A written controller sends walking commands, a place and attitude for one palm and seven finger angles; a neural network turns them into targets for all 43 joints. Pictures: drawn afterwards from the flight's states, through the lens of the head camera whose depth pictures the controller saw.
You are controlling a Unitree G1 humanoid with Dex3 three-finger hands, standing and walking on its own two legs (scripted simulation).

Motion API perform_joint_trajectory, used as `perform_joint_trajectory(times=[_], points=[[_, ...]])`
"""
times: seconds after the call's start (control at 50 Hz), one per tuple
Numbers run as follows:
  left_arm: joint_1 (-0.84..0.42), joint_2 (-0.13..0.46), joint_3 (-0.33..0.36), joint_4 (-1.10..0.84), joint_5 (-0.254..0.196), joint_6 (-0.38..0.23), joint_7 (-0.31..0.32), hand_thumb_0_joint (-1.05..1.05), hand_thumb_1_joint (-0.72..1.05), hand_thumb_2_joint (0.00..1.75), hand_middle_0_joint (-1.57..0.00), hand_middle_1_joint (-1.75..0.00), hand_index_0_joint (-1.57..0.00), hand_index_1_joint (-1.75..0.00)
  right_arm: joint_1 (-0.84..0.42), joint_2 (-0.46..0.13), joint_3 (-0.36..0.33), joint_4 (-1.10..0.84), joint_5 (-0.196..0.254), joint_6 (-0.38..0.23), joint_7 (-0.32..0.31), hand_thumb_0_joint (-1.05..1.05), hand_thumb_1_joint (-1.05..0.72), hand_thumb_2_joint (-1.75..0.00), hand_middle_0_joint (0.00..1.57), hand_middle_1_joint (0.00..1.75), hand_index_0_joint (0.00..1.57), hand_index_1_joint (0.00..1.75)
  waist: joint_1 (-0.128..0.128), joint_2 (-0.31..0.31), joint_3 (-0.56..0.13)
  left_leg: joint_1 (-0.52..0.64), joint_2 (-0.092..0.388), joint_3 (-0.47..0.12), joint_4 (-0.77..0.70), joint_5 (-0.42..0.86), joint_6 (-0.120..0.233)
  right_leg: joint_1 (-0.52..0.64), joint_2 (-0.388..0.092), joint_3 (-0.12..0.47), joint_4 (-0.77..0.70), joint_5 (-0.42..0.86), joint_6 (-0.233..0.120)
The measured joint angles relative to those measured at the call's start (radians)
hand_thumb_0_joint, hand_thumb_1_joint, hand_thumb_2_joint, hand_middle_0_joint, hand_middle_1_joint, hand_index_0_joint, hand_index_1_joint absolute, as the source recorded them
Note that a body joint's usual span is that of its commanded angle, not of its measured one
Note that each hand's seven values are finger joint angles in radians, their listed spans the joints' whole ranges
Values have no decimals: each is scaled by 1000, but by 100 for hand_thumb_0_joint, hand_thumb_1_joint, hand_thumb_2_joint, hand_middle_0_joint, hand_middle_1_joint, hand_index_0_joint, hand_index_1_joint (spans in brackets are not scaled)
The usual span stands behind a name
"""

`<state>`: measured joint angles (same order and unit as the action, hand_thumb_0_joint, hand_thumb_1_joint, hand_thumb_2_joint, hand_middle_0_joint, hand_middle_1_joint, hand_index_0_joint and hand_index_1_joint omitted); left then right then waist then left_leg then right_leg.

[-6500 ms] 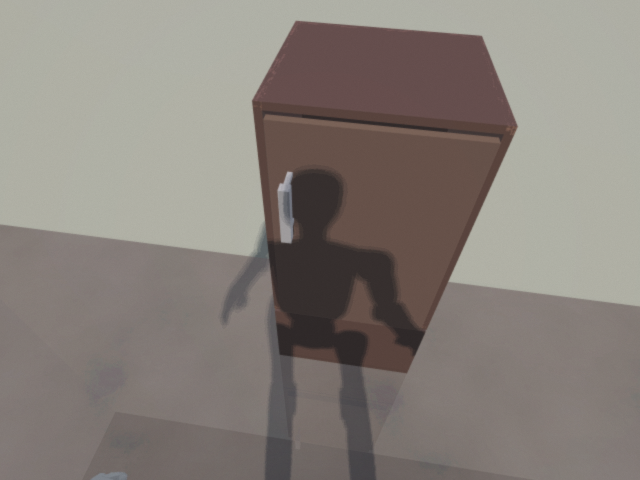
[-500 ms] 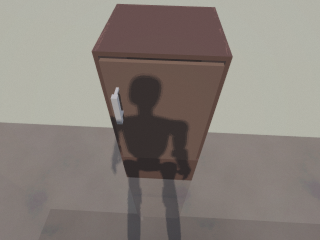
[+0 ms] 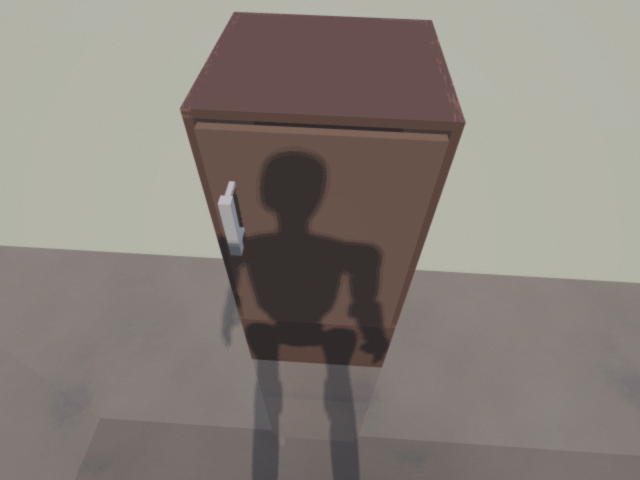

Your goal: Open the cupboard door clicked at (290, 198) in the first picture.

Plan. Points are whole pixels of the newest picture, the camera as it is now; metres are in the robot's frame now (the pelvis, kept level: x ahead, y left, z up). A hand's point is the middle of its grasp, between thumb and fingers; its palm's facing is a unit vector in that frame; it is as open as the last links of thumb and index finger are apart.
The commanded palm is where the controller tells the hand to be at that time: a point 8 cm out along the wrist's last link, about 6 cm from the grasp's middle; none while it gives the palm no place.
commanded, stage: look again from close up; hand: left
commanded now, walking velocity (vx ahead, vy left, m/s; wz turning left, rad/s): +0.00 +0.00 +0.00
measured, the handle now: (234, 219) +0.54 +0.20 -0.04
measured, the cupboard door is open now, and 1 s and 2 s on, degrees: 0 0 0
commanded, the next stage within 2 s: raise the hand with hooked fingers in 0.44 s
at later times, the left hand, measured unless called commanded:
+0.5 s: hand out of the picture +0.01 +0.18 -0.17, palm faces +0.02 -0.98 -0.21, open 7.4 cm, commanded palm none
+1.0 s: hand (171, 479) +0.14 +0.20 -0.08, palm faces +0.04 -1.00 +0.02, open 8.8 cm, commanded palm +0.13 +0.26 -0.06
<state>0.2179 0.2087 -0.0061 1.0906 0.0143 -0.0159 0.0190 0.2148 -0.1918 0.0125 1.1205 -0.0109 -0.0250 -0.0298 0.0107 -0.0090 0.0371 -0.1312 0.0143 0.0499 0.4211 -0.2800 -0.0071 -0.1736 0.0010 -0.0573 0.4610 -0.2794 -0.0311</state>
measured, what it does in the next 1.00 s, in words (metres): lowers itself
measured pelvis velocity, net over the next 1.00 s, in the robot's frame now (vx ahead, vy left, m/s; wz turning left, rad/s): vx -0.05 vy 0.00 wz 0.02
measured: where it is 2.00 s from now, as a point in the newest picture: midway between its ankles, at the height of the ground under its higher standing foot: outside the picture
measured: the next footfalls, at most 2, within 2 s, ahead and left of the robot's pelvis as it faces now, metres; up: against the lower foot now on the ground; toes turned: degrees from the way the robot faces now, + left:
none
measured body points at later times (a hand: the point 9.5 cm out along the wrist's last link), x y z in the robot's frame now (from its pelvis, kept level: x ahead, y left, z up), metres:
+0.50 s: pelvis +0.00 -0.01 +0.00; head +0.02 +0.00 +0.45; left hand +0.01 +0.23 -0.16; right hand +0.02 -0.23 -0.16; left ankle -0.03 +0.12 -0.74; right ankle -0.02 -0.10 -0.74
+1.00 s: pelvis -0.05 +0.00 -0.10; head +0.01 +0.01 +0.34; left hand +0.13 +0.25 -0.08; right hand +0.20 -0.24 -0.12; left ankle -0.04 +0.12 -0.74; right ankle -0.02 -0.10 -0.74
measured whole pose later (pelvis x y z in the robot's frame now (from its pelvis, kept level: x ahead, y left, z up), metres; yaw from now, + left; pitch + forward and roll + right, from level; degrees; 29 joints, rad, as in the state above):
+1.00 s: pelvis -0.05 +0.00 -0.10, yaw +1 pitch +14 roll +0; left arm 0.38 0.20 0.17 0.16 -0.28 -0.46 -0.36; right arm 0.13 -0.28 -0.06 0.44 0.03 -0.23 -0.04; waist 0.04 -0.03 -0.13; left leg -0.90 0.02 0.01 1.22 -0.56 0.00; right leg -0.91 -0.02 -0.09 1.20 -0.54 -0.05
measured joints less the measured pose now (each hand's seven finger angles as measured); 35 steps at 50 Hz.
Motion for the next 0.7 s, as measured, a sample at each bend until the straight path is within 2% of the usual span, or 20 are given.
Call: perform_joint_trajectory(times=[0.56,0.58,0.6,0.62,0.66,0.7], points=[[32,-32,-3,15,0,-8,12,0,91,90,-20,-30,-20,-30,25,29,-1,14,4,4,-2,0,-91,-90,20,30,20,30,3,6,-1,-16,15,-6,18,-6,-9,1,13,-10,-13,3,-6],[82,-39,10,-139,-47,46,11,1,91,90,-20,-30,-20,-30,39,23,1,-31,18,-3,-5,0,-91,-90,20,30,20,30,2,12,6,-24,19,-4,34,-16,-8,-4,17,-10,-7,3,-5],[142,-43,23,-324,-77,51,18,1,91,89,-20,-30,-20,-31,64,18,1,-80,26,-43,-20,0,-91,-90,20,30,20,30,9,12,8,-24,16,0,35,-21,-6,-13,13,-6,8,-1,-5],[191,-46,25,-486,-104,27,35,2,91,89,-20,-30,-20,-31,86,13,-5,-123,35,-90,-33,0,-91,-90,20,30,20,30,10,14,0,-32,10,0,39,-20,-5,-25,6,-6,25,-9,-5],[225,-59,34,-709,-151,-34,48,2,90,89,-20,-31,-20,-32,100,-4,-18,-198,46,-163,-45,1,-91,-90,20,30,20,30,-7,27,-23,-76,-4,-17,74,-23,1,-61,-10,-22,63,-26,0],[187,-67,67,-809,-178,-137,14,2,87,88,-20,-32,-20,-33,80,-21,-31,-268,34,-205,-41,1,-91,-90,20,30,20,30,-26,32,-59,-166,-13,-31,146,-40,5,-143,-24,-36,132,-49,3]])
